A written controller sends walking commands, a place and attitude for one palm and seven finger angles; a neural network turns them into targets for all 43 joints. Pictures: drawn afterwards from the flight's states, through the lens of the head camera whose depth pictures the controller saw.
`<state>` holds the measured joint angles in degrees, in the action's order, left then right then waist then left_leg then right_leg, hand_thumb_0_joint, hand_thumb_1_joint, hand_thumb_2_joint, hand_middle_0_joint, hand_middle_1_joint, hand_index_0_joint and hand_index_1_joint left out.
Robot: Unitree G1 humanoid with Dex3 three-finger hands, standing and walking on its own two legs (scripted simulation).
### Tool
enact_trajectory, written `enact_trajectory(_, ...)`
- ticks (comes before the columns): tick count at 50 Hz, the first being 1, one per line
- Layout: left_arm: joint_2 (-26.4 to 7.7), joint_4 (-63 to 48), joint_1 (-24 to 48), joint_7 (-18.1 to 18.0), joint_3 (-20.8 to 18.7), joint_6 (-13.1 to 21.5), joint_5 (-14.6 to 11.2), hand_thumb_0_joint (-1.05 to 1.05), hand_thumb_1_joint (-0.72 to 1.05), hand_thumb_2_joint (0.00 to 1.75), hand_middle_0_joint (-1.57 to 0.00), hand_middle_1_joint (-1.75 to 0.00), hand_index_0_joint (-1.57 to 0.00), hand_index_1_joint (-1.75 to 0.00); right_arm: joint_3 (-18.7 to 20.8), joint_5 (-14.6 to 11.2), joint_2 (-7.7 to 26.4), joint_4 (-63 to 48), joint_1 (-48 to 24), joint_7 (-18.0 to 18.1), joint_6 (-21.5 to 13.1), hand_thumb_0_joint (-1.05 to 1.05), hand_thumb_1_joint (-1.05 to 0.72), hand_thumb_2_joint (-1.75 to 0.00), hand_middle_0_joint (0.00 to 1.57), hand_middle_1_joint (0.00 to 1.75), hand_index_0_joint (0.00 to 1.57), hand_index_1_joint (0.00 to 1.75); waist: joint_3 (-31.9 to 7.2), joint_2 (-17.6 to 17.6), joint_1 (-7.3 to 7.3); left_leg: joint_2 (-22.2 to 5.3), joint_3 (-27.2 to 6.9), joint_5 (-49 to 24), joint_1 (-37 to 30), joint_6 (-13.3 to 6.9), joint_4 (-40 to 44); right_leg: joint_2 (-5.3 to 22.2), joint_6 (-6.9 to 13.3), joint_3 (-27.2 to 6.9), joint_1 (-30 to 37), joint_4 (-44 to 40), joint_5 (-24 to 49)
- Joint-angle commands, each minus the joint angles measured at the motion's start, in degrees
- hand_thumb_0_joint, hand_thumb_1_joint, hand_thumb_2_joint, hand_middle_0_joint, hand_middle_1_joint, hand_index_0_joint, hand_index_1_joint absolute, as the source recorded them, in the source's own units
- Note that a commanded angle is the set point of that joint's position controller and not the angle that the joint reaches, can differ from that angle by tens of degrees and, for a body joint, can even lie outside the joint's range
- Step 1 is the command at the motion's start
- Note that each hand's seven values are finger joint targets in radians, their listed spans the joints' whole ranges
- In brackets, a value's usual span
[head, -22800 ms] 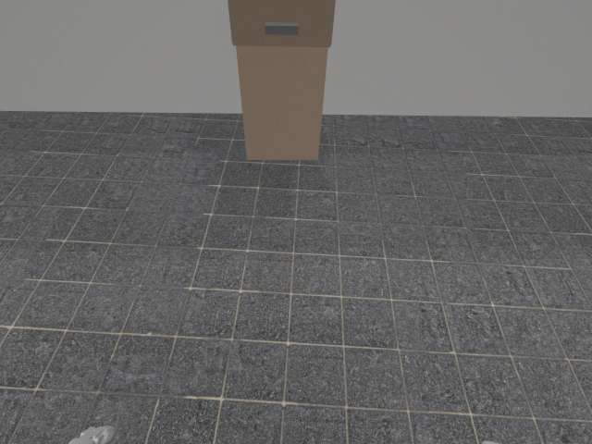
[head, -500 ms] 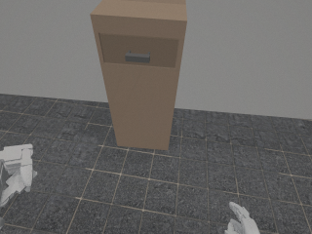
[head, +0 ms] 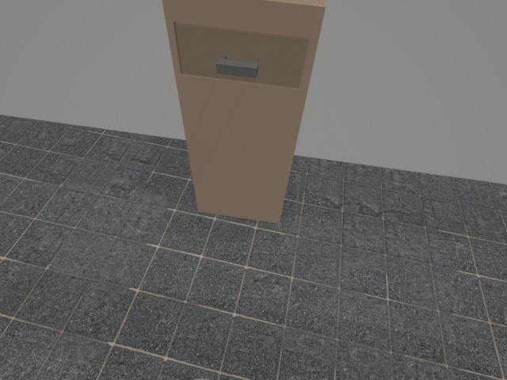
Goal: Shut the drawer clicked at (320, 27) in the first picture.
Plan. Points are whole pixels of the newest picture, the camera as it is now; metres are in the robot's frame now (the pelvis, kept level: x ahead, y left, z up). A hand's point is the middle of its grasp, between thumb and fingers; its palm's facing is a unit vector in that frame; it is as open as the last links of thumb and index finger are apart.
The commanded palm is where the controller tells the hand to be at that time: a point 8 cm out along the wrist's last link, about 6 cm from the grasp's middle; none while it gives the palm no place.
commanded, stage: let the arm hang, fingers relaxed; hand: left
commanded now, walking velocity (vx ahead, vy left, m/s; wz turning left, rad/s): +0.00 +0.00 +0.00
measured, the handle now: (238, 64) +0.84 +0.11 +0.03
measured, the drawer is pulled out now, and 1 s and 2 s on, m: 0.00 0.00 0.00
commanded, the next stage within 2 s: look to check the result in 0.60 s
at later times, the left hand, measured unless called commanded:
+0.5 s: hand out of the picture -0.02 +0.13 -0.17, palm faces +0.03 -0.99 -0.13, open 7.3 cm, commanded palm none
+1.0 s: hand out of the picture -0.02 +0.14 -0.17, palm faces +0.02 -0.99 -0.17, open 7.3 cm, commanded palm none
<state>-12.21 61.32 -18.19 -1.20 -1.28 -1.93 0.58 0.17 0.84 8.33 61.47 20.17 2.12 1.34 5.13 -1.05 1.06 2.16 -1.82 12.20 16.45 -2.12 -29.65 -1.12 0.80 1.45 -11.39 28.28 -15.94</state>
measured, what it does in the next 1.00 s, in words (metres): stands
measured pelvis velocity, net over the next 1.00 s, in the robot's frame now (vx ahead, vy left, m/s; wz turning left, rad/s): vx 0.01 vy -0.02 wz -0.03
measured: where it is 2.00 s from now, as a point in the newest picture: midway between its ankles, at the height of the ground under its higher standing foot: outside the picture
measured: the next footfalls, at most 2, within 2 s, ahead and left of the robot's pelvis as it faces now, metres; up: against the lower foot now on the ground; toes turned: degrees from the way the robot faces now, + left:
none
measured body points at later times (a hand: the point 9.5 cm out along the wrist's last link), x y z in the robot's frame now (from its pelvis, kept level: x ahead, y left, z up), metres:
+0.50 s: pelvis +0.00 -0.01 +0.00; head -0.01 -0.02 +0.45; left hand -0.02 +0.18 -0.16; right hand -0.03 -0.21 -0.16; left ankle +0.04 +0.10 -0.74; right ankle -0.01 -0.11 -0.74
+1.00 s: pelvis +0.01 -0.02 +0.01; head +0.01 -0.02 +0.45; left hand -0.02 +0.19 -0.16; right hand -0.04 -0.21 -0.16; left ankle +0.04 +0.10 -0.74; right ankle -0.01 -0.11 -0.74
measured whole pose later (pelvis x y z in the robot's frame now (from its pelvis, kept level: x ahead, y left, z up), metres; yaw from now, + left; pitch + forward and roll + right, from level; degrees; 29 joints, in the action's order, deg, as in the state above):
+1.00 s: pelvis +0.01 -0.02 +0.01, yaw -2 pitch -2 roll +0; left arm -5.9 66.7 -18.9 -2.2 -0.4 0.5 0.4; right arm 0.6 0.7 5.5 65.6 19.1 2.5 0.5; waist 2.5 1.1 -0.3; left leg 0.4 -0.5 11.3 12.4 -0.5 -25.6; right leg -2.7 2.3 -0.1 -8.3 24.8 -14.6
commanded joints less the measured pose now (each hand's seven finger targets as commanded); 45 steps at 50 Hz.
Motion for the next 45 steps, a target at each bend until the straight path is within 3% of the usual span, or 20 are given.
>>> enact_trajectory(1, -2.3, 1.3, -3.1, -0.2, 0.2, 1.7, -0.3, 0.00, 0.90, 0.90, -0.36, -0.47, -0.36, -0.47, 1.2, -0.3, 6.6, -1.7, 0.6, 0.9, -1.8, 0.00, -0.90, -0.90, 0.20, 0.30, 0.20, 0.30, -3.9, 2.8, -0.19, -8.9, -9.2, -2.3, -2.7, -2.5, 11.8, 4.8, 2.0, -4.4, 2.3, -7.5, 2.0)
enact_trajectory(3, -1.7, 2.5, -3.4, -0.4, 0.4, 1.9, -0.3, 0.00, 0.90, 0.90, -0.28, -0.39, -0.28, -0.39, 1.2, -0.2, 5.4, -0.5, 1.6, 0.7, -1.5, 0.00, -0.90, -0.90, 0.20, 0.30, 0.20, 0.30, -1.3, 1.1, -0.82, -7.3, -7.3, 1.0, -2.2, -1.6, 11.4, 5.3, 2.6, -5.4, 0.4, -9.0, 1.1)
enact_trajectory(5, -1.5, 3.2, -4.2, -0.7, 0.4, 2.1, -0.2, 0.00, 0.90, 0.90, -0.20, -0.30, -0.20, -0.30, 1.4, -0.2, 4.8, 0.5, 2.4, 0.6, -1.3, 0.00, -0.90, -0.90, 0.20, 0.30, 0.20, 0.30, -1.5, 1.0, -0.92, -6.9, -6.4, 1.9, -2.8, -1.4, 11.1, 5.2, 2.8, -5.9, -0.5, -9.5, -0.3)
enact_trajectory(13, 1.0, 4.5, -5.2, -1.3, 0.4, 2.5, -0.2, 0.00, 0.90, 0.90, -0.20, -0.30, -0.20, -0.30, 1.1, 0.0, 2.0, 2.7, 3.4, 0.5, -1.2, 0.00, -0.90, -0.90, 0.20, 0.30, 0.20, 0.30, 1.8, -1.6, -1.49, -6.0, -3.9, -1.0, -3.8, -0.8, 9.1, 5.7, 2.9, -6.8, -4.5, -10.3, -1.2)
enact_trajectory(18, 1.6, 4.5, -5.4, -1.3, 0.1, 2.5, -0.1, 0.00, 0.90, 0.90, -0.20, -0.30, -0.20, -0.30, 1.0, 0.2, 1.1, 3.1, 3.7, 0.5, -1.2, 0.00, -0.90, -0.90, 0.20, 0.30, 0.20, 0.30, 3.4, 1.1, -1.40, -5.8, -3.9, 0.7, -2.8, -0.7, 9.3, 5.5, 3.0, -7.1, -5.7, -10.5, -3.2)
enact_trajectory(27, 2.1, 4.4, -5.3, -1.3, -0.1, 2.7, -0.2, 0.00, 0.90, 0.90, -0.20, -0.30, -0.20, -0.30, 1.0, 0.2, 1.0, 3.0, 4.5, 0.8, -1.4, 0.00, -0.90, -0.90, 0.20, 0.30, 0.20, 0.30, 2.1, 2.5, -1.44, -6.1, -3.6, -0.7, -3.2, -0.5, 8.7, 5.4, 3.1, -7.4, -4.5, -10.7, -1.6)
enact_trajectory(45, 1.7, 4.7, -6.0, -1.5, 0.1, 2.9, -0.3, 0.00, 0.90, 0.90, -0.20, -0.30, -0.20, -0.30, 1.1, -0.1, 1.7, 3.3, 4.4, 0.9, -1.3, 0.00, -0.90, -0.90, 0.20, 0.30, 0.20, 0.30, 1.6, 1.2, -1.41, -6.6, -3.0, -3.6, -5.3, -0.3, 8.0, 5.2, 2.9, -7.6, -3.7, -10.8, 1.4)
